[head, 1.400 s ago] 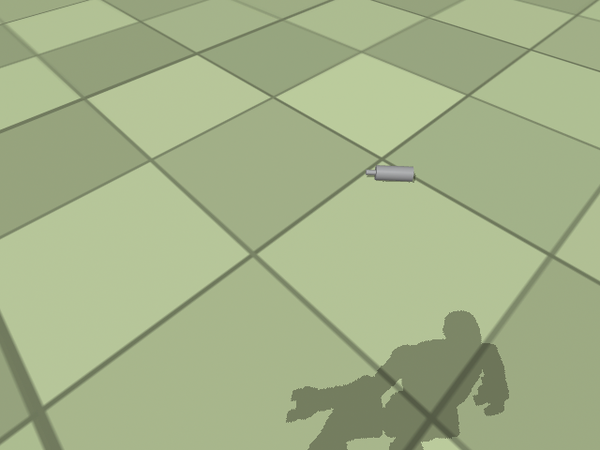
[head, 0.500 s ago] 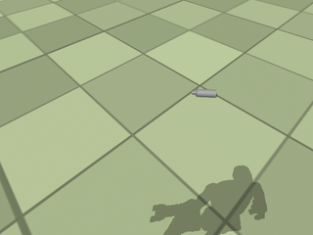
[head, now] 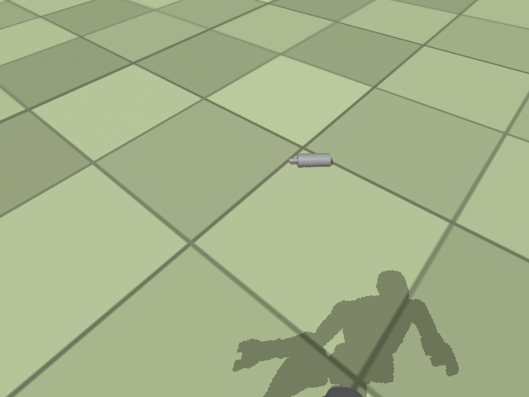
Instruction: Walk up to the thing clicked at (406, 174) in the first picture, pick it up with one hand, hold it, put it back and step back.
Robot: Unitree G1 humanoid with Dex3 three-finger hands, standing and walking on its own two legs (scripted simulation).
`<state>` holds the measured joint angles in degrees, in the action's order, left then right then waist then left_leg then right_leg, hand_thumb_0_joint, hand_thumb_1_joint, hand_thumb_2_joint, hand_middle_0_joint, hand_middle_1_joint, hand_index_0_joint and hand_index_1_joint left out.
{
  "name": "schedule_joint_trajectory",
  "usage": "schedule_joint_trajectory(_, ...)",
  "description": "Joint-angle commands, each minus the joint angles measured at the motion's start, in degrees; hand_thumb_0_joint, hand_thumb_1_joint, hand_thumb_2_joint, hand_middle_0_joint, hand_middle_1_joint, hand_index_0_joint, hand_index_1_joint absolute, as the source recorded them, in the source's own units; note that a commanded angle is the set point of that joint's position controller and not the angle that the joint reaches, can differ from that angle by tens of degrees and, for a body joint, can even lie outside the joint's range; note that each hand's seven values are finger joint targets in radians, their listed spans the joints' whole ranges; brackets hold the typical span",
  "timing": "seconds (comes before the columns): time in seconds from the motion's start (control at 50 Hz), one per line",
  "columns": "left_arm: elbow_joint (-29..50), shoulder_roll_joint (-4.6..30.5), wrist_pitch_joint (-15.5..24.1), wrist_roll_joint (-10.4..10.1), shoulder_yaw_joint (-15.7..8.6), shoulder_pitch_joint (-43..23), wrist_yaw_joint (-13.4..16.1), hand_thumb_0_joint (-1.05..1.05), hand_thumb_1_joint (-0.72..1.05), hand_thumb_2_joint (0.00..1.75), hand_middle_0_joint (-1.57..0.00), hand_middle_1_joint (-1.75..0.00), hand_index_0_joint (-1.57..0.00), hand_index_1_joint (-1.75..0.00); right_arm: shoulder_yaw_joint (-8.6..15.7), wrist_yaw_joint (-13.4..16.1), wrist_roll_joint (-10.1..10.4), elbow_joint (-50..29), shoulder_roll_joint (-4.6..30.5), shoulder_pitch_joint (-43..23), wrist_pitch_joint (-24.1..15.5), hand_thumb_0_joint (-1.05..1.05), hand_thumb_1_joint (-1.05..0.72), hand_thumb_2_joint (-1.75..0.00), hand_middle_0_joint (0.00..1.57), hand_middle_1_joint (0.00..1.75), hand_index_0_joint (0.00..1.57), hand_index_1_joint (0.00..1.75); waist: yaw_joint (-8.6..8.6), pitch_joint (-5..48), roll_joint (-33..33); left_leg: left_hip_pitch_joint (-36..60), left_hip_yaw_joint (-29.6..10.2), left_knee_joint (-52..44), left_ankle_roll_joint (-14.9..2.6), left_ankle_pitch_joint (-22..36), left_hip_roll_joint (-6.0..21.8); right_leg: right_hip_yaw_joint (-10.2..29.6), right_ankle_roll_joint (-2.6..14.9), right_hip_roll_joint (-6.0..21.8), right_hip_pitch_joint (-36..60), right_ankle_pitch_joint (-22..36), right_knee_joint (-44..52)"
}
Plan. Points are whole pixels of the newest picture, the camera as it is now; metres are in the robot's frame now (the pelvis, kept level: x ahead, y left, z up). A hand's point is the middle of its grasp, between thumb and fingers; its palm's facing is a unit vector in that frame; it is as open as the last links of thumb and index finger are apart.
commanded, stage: walk up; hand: left
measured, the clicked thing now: (309, 160) +1.39 -0.22 -0.73
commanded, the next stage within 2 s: none
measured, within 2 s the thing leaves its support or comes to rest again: neither
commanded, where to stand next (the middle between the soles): +0.93 -0.38 m, yaw -1 degrees
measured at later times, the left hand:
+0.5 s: hand (176, 347) +0.25 +0.20 -0.17, palm faces -0.10 -0.95 -0.29, open 7.4 cm
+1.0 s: hand (242, 218) +0.52 +0.08 -0.12, palm faces -0.10 -0.92 -0.37, open 7.4 cm
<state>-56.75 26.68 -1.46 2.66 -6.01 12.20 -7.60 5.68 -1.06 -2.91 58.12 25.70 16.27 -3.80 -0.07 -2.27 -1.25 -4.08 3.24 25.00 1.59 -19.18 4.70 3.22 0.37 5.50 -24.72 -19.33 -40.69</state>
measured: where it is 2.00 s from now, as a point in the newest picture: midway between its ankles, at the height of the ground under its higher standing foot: (351, 256)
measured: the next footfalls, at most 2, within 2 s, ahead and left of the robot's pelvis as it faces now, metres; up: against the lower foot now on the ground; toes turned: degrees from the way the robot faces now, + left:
right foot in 0.04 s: +0.14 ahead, -0.18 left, +0.00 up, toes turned -3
left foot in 0.38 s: +0.27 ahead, +0.05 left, +0.00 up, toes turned +5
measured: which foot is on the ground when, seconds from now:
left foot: down 0.00-0.06, up 0.08-0.36, down 0.38-0.78, up 0.80-1.00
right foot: up 0.00-0.02, down 0.04-0.40, up 0.42-0.74, down 0.76-1.00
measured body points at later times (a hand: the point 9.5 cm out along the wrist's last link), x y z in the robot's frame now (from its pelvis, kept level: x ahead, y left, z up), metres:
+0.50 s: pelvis +0.19 -0.07 -0.01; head +0.20 -0.04 +0.44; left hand +0.25 +0.25 -0.15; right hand +0.25 -0.40 -0.09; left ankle +0.23 +0.05 -0.73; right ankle +0.16 -0.19 -0.68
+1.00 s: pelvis +0.40 -0.18 +0.00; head +0.42 -0.20 +0.45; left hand +0.52 +0.13 -0.10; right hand +0.44 -0.51 -0.12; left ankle +0.46 -0.05 -0.69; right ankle +0.42 -0.28 -0.73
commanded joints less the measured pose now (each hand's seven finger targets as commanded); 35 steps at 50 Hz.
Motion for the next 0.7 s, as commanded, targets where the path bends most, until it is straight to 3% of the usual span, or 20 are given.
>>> schedule_joint_trajectory(0.0, 1.99, 9.3, 2.57, 0.04, -3.3, 6.02, 0.78, 0.0, 0.9, 0.9, -0.2, -0.3, -0.2, -0.3, 3.13, 0.89, -0.19, -7.15, 13.61, -9.57, -1.32, 0.0, -0.9, -0.9, 0.2, 0.3, 0.2, 0.3, -6.3, 1.04, 1.64, -20.52, -0.87, 4.52, -8.84, -15.6, 5.84, -9.13, -0.03, -4.43, 23.17, 5.11, 7.29)
schedule_joint_trajectory(0.02, 0.31, 12.07, 3.12, 0.28, -4.67, 13.54, 1.69, 0.0, 0.9, 0.9, -0.2, -0.3, -0.2, -0.3, 1.88, 0.94, -0.44, -7.09, 10.52, -7.81, -0.94, 0.0, -0.9, -0.9, 0.2, 0.3, 0.2, 0.3, -9.86, 4.04, -9.15, -27.03, 2.62, 22.07, -7.63, -13.68, 2.26, -6.94, 1.0, -5.31, 32.52, -0.94, 9.67)
schedule_joint_trajectory(0.04, 1.05, 17.92, 3.48, 0.65, -6.13, 18.64, 2.87, 0.0, 0.9, 0.9, -0.2, -0.3, -0.2, -0.3, -0.31, 0.68, 0.73, -9.38, 5.23, -7.62, -1.03, 0.0, -0.9, -0.9, 0.2, 0.3, 0.2, 0.3, -12.0, 2.65, -25.29, -39.5, 3.77, 40.44, -5.01, -18.5, -5.38, 17.93, 5.53, 6.77, 32.95, -22.87, 23.77)
schedule_joint_trajectory(0.06, 4.38, 20.14, 3.72, -0.2, -5.5, 12.75, 2.87, 0.0, 0.9, 0.9, -0.2, -0.3, -0.2, -0.3, 0.86, 0.82, 1.57, -10.4, 9.68, -8.38, -1.01, 0.0, -0.9, -0.9, 0.2, 0.3, 0.2, 0.3, -8.37, 0.76, -17.75, -38.53, -4.04, 44.25, -3.99, -14.88, -4.74, 38.7, 13.33, 16.59, 24.21, -31.43, 34.41)
schedule_joint_trajectory(0.08, 7.07, 19.66, 3.86, -1.22, -5.16, 5.72, 3.09, 0.0, 0.9, 0.9, -0.2, -0.3, -0.2, -0.3, 1.46, 0.81, 1.96, -9.12, 12.7, -8.52, -0.97, 0.0, -0.9, -0.9, 0.2, 0.3, 0.2, 0.3, -5.48, -3.79, -8.98, -36.6, -7.18, 44.91, -3.62, -10.43, -0.26, 36.84, 14.86, 17.45, 16.54, -33.07, 34.55)
schedule_joint_trajectory(0.1, 8.0, 17.52, 4.01, -1.45, -4.51, 2.77, 3.36, 0.0, 0.9, 0.9, -0.2, -0.3, -0.2, -0.3, 1.74, 0.31, 2.47, -7.53, 13.7, -6.14, -1.08, 0.0, -0.9, -0.9, 0.2, 0.3, 0.2, 0.3, -3.05, -4.28, -6.12, -34.97, -6.66, 43.99, -3.84, -6.57, 1.21, 29.92, 13.69, 14.3, 15.32, -27.89, 32.09)
schedule_joint_trajectory(0.14, 9.04, 14.88, 4.27, -1.06, -3.71, 0.8, 3.84, 0.0, 0.9, 0.9, -0.2, -0.3, -0.2, -0.3, 1.32, -0.16, 2.72, -5.92, 12.42, -1.02, -1.22, 0.0, -0.9, -0.9, 0.2, 0.3, 0.2, 0.3, -1.02, -3.42, -8.87, -29.31, -5.74, 36.29, -3.85, -4.69, 2.66, 20.19, 12.41, 10.54, 11.95, -19.35, 28.84)
schedule_joint_trajectory(0.18, 9.55, 13.56, 4.25, -1.15, -3.09, 0.6, 3.62, 0.0, 0.9, 0.9, -0.2, -0.3, -0.2, -0.3, 1.7, -1.03, 2.33, -5.71, 12.02, 0.41, -1.06, 0.0, -0.9, -0.9, 0.2, 0.3, 0.2, 0.3, -0.73, -4.42, -9.67, -24.23, -3.3, 28.53, -3.04, -5.24, 1.98, 13.07, 12.49, 7.86, 7.13, -15.04, 28.52)
schedule_joint_trajectory(0.26, 11.78, 13.14, 4.68, -1.1, -2.67, 1.16, 3.38, 0.0, 0.9, 0.9, -0.2, -0.3, -0.2, -0.3, 1.97, -1.56, 1.86, -8.76, 10.54, -0.97, -1.53, 0.0, -0.9, -0.9, 0.2, 0.3, 0.2, 0.3, -1.22, -2.38, -7.54, -18.55, -0.79, 17.38, -2.97, 0.83, 0.69, 9.76, 12.2, 7.95, 6.73, -11.14, 27.26)
schedule_joint_trajectory(0.3, 13.1, 12.77, 4.5, -1.0, -2.36, -1.61, 3.23, 0.0, 0.9, 0.9, -0.2, -0.3, -0.2, -0.3, 2.39, -1.18, 1.87, -8.54, 10.24, 2.11, -2.24, 0.0, -0.9, -0.9, 0.2, 0.3, 0.2, 0.3, 1.37, -1.13, -3.69, -9.42, 1.0, 10.35, -3.0, 6.18, -0.81, 6.23, 11.1, 6.49, 2.22, -9.05, 22.36)
schedule_joint_trajectory(0.34, 13.86, 8.66, 4.37, -0.96, -0.7, -0.41, 3.05, 0.0, 0.9, 0.9, -0.2, -0.3, -0.2, -0.3, 3.85, 0.14, 1.36, -6.39, 12.23, 11.87, -3.29, 0.0, -0.9, -0.9, 0.2, 0.3, 0.2, 0.3, 6.59, 5.09, 6.09, 11.12, 0.3, 3.71, -4.09, 6.51, -2.66, -0.04, 8.03, 1.02, -6.32, -0.65, 3.58)
schedule_joint_trajectory(0.36, 14.1, 3.94, 4.52, -1.22, 0.43, 2.88, 3.0, 0.0, 0.9, 0.9, -0.2, -0.3, -0.2, -0.3, 5.15, 1.04, 0.44, -6.52, 16.86, 16.12, -3.79, 0.0, -0.9, -0.9, 0.2, 0.3, 0.2, 0.3, 7.49, 7.39, 18.62, 17.12, -19.43, -4.41, -7.26, -10.92, 9.58, -4.63, 4.97, -6.4, -14.75, -5.43, -14.64)
schedule_joint_trajectory(0.38, 13.98, 6.11, 4.05, -1.29, -0.13, 4.11, 3.52, 0.0, 0.9, 0.9, -0.2, -0.3, -0.2, -0.3, 5.47, 1.34, 0.62, -9.51, 20.23, 13.38, -4.02, 0.0, -0.9, -0.9, 0.2, 0.3, 0.2, 0.3, 6.08, 5.74, 14.5, 13.04, -43.41, -13.8, -13.08, -26.94, 21.66, 0.95, 3.09, -9.41, -21.22, -10.88, -24.62)
schedule_joint_trajectory(0.4, 13.21, 11.58, 3.79, -0.63, -0.88, 3.03, 3.89, 0.0, 0.9, 0.9, -0.2, -0.3, -0.2, -0.3, 5.26, 1.32, 2.76, -10.64, 19.83, 8.68, -3.89, 0.0, -0.9, -0.9, 0.2, 0.3, 0.2, 0.3, 4.6, 1.45, 6.72, 5.29, -43.77, -15.41, -15.51, -28.91, 23.39, 6.82, 3.09, -4.88, -19.92, -8.35, -27.7)
schedule_joint_trajectory(0.44, 11.26, 11.89, 4.03, -1.39, -1.3, 3.98, 3.65, 0.0, 0.9, 0.9, -0.2, -0.3, -0.2, -0.3, 3.47, 1.16, 2.82, -12.2, 15.85, 2.7, -4.02, 0.0, -0.9, -0.9, 0.2, 0.3, 0.2, 0.3, 0.95, -3.19, 4.51, -0.09, -28.53, -12.14, -15.03, -16.45, 18.5, 7.35, 1.88, -1.95, -18.39, -2.5, -25.41)
schedule_joint_trajectory(0.46, 10.2, 11.59, 4.15, -1.41, -1.39, 4.87, 3.47, 0.0, 0.9, 0.9, -0.2, -0.3, -0.2, -0.3, 2.85, 1.19, 2.62, -12.45, 14.16, 2.17, -4.27, 0.0, -0.9, -0.9, 0.2, 0.3, 0.2, 0.3, 0.58, -3.6, 5.07, -2.51, -21.27, -11.52, -13.01, -9.68, 15.16, 6.69, 1.26, -0.74, -15.41, -0.47, -22.11)
schedule_joint_trajectory(0.5, 9.9, 10.36, 4.03, -1.43, -1.5, 4.29, 2.68, 0.0, 0.9, 0.9, -0.2, -0.3, -0.2, -0.3, 2.63, 0.87, 2.25, -11.89, 14.34, 2.99, -4.51, 0.0, -0.9, -0.9, 0.2, 0.3, 0.2, 0.3, 1.03, -3.73, 8.55, -5.81, -13.46, -11.05, -13.21, 0.3, 13.62, 3.79, -0.36, 0.06, -11.57, 1.69, -16.86)
schedule_joint_trajectory(0.56, 12.0, 8.36, 3.74, -1.27, -1.19, -0.97, 1.55, 0.0, 0.9, 0.9, -0.2, -0.3, -0.2, -0.3, 2.82, 0.54, 2.09, -12.2, 15.06, 4.97, -4.72, 0.0, -0.9, -0.9, 0.2, 0.3, 0.2, 0.3, 2.17, -3.18, 9.46, -4.75, -7.08, -9.99, -14.06, 11.78, 12.93, -1.11, -0.83, 1.14, -9.48, 3.61, -8.46)
schedule_joint_trajectory(0.6, 13.31, 7.19, 3.76, -1.53, -1.02, -3.16, 0.92, 0.0, 0.9, 0.9, -0.2, -0.3, -0.2, -0.3, 2.89, 0.54, 2.42, -12.6, 16.08, 3.9, -4.8, 0.0, -0.9, -0.9, 0.2, 0.3, 0.2, 0.3, 1.28, -2.16, 10.6, -4.9, -4.35, -8.16, -12.71, 13.78, 12.4, -2.01, 0.33, 1.68, -5.58, 6.81, -1.82)
schedule_joint_trajectory(0.68, 11.95, 7.04, 3.38, -1.61, -1.61, -2.38, 0.59, 0.0, 0.9, 0.9, -0.2, -0.3, -0.2, -0.3, 2.86, 0.7, 2.44, -12.79, 16.64, 1.88, -3.71, 0.0, -0.9, -0.9, 0.2, 0.3, 0.2, 0.3, -0.52, 0.96, 10.45, -8.58, -1.03, -3.15, -10.24, 14.1, 10.72, -8.4, 1.81, -2.33, 7.04, 9.53, 3.61)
